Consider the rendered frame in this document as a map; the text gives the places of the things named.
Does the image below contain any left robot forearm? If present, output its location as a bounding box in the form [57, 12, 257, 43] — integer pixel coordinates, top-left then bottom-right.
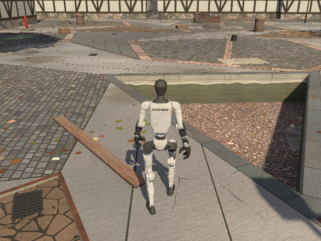
[134, 121, 142, 138]

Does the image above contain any robot left hand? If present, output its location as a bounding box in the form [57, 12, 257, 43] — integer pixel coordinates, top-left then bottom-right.
[134, 136, 146, 146]

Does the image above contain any humanoid robot torso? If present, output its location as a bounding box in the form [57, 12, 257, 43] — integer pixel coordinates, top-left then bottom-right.
[149, 99, 172, 151]

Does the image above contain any right robot upper arm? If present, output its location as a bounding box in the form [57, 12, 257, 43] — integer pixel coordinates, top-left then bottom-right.
[171, 101, 184, 130]

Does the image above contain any right robot forearm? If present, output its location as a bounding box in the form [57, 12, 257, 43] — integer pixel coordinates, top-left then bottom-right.
[179, 123, 190, 147]

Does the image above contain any robot right hand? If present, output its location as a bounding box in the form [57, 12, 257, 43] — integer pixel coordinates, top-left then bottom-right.
[179, 146, 191, 159]

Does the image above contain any left robot thigh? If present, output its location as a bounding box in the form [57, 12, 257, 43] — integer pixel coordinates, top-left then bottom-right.
[143, 141, 155, 182]

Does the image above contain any left robot upper arm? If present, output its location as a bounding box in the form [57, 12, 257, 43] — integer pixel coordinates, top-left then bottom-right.
[137, 101, 150, 128]

